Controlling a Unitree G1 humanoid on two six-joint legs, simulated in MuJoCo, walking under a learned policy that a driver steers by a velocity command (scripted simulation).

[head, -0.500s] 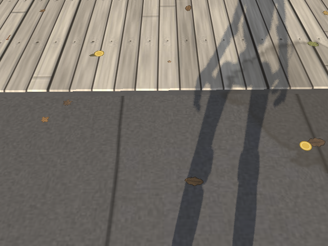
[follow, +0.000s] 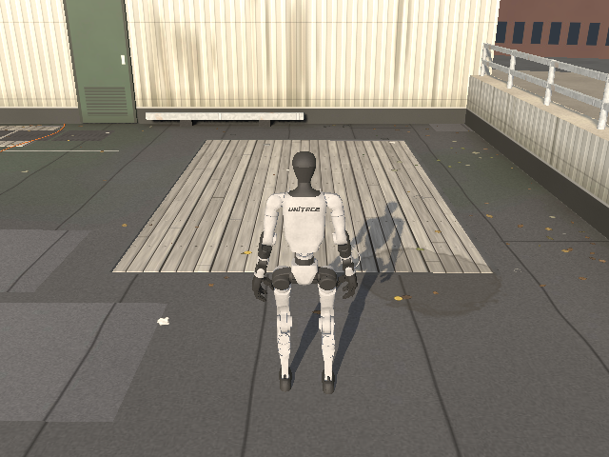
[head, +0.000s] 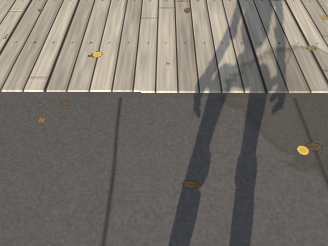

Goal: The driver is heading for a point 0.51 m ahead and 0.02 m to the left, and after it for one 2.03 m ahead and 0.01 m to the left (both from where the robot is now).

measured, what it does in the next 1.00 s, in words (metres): walks ahead: left foot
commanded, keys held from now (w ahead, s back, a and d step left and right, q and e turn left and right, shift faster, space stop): no key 0.20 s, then w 0.80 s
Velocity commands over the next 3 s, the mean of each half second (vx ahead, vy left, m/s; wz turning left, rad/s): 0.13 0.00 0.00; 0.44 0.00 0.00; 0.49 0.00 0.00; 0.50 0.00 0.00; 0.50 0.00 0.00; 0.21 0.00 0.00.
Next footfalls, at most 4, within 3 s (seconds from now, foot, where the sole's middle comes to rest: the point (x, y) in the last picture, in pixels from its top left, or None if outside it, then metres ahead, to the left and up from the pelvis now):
0.96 left None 0.45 0.09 -0.77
1.50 right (205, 189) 0.76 -0.16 -0.77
2.06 left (154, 134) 1.08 0.08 -0.77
2.60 right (195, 92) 1.40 -0.16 -0.77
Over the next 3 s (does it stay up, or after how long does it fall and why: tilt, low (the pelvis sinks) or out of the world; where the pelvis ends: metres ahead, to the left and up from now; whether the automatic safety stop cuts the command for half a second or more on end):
stays up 1.33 -0.06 0.00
